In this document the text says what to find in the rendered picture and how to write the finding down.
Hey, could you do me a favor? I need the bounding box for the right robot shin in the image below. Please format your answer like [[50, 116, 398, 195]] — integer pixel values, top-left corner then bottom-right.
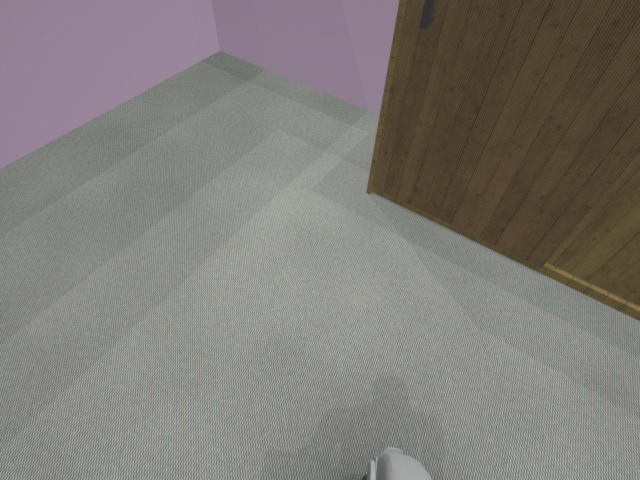
[[381, 447, 402, 455]]

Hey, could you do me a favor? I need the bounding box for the wardrobe door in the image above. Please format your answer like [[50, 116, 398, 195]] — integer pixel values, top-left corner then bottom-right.
[[547, 154, 640, 306], [372, 0, 640, 268]]

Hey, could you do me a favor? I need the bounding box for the robot right thigh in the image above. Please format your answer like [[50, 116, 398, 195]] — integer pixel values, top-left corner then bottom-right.
[[367, 452, 432, 480]]

